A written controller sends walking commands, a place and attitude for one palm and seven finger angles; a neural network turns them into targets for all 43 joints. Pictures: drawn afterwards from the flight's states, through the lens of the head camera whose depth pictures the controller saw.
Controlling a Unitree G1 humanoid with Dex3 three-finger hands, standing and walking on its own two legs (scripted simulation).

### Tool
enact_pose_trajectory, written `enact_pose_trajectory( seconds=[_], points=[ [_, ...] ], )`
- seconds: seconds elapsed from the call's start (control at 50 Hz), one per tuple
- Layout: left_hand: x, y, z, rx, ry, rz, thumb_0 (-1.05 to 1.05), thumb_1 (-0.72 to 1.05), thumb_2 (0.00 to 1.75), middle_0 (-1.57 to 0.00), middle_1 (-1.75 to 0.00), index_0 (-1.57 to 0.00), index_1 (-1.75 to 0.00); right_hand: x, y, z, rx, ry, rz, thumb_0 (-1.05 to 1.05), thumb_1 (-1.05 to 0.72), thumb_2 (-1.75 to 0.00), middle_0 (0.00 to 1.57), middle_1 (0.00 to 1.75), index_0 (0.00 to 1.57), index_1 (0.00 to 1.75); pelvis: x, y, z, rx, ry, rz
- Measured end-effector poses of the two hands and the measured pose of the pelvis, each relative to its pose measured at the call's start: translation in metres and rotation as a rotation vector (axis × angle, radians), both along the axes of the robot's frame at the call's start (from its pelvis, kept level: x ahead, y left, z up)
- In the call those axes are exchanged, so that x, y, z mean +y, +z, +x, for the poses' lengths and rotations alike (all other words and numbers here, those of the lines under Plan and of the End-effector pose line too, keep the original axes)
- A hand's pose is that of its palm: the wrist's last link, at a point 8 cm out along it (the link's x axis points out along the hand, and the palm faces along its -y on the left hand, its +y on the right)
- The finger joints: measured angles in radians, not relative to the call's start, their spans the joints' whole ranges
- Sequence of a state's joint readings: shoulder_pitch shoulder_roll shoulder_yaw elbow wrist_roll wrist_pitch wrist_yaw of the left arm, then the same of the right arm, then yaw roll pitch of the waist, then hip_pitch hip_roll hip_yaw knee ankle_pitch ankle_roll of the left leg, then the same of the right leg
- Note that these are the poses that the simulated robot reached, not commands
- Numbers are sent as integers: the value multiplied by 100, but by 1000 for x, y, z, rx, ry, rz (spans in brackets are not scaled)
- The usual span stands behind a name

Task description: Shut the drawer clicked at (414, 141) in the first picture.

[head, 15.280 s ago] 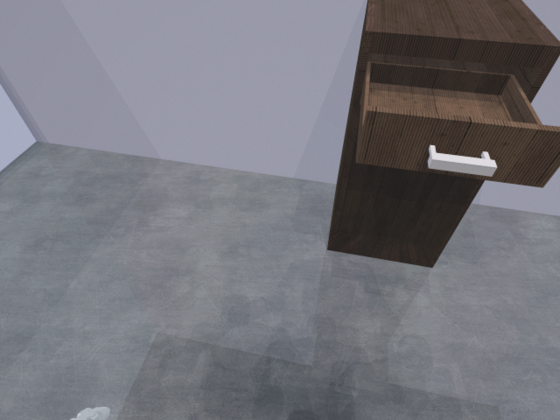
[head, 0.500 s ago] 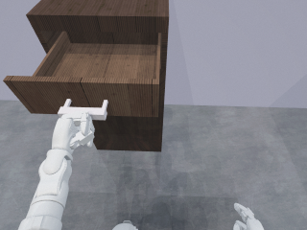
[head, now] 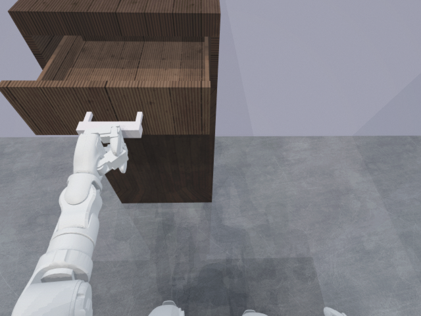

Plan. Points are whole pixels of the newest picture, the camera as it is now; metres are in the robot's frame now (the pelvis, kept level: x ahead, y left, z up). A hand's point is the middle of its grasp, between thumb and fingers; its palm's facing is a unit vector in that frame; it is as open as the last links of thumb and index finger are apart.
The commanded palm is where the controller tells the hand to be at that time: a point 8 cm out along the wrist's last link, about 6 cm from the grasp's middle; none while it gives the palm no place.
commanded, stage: push the drawer shut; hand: left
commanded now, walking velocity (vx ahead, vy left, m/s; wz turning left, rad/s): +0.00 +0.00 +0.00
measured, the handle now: (112, 122) +0.48 +0.21 +0.08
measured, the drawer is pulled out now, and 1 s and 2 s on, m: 0.18 0.06 0.00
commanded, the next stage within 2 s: pull the fist back off the drawer in 1.76 s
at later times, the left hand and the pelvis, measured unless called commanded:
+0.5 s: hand (128, 128) +0.47 +0.17 +0.07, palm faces +0.02 -1.00 -0.03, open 3.0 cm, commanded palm +0.46 +0.22 +0.08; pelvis +0.00 +0.00 -0.01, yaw +0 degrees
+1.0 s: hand (130, 108) +0.53 +0.18 +0.08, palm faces +0.02 -1.00 -0.02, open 3.1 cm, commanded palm +0.52 +0.23 +0.08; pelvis +0.00 +0.00 -0.02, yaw -2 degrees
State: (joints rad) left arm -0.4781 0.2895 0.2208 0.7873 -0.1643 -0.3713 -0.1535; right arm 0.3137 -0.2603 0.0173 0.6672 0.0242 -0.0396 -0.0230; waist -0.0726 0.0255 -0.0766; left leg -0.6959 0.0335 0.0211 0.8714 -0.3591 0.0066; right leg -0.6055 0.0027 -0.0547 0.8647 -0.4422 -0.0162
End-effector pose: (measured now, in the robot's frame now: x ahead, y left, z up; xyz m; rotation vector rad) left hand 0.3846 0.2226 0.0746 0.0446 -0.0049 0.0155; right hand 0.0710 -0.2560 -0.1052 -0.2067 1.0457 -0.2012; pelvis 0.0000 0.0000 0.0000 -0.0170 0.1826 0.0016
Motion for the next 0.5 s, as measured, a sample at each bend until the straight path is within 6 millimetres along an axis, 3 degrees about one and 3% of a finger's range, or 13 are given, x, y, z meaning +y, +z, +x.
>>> enact_pose_trajectory(
  seconds=[0.28,0.5],
  points=[
    [4,0,34,13,6,-9,0,79,91,-140,-160,-140,-160,-2,-6,-16,68,-22,-13,1,-91,-90,20,30,20,30,1,-5,-1,39,0,-7],
    [3,0,66,24,8,-15,-1,80,92,-140,-160,-140,-160,-4,-13,-44,152,-54,-19,1,-91,-90,20,30,20,30,0,-12,-2,83,-5,-13]
  ],
)
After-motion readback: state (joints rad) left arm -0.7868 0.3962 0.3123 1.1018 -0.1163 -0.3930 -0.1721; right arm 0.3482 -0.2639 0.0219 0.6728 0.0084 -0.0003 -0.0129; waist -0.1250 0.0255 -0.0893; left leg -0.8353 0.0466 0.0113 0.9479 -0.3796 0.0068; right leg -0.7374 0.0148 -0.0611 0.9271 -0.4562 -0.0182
